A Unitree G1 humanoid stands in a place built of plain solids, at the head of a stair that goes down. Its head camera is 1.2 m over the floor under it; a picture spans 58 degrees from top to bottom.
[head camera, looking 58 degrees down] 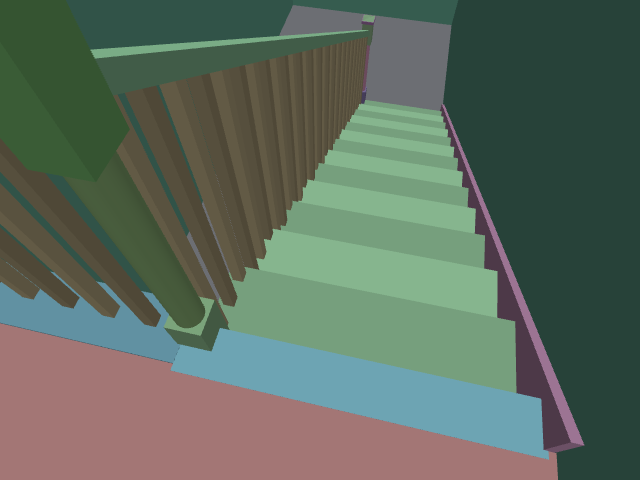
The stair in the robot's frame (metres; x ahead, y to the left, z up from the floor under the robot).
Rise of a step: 0.17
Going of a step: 0.29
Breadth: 0.99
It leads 13 degrees to the right of straight ahead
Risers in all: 14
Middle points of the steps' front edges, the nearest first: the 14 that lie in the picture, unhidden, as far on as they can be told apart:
0.35 -0.15 0.00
0.64 -0.17 -0.17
0.93 -0.23 -0.34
1.21 -0.29 -0.52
1.49 -0.36 -0.69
1.77 -0.42 -0.87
2.06 -0.48 -1.05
2.34 -0.55 -1.22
2.63 -0.61 -1.40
2.91 -0.68 -1.57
3.19 -0.74 -1.75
3.47 -0.80 -1.92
3.76 -0.87 -2.09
4.03 -0.98 -2.27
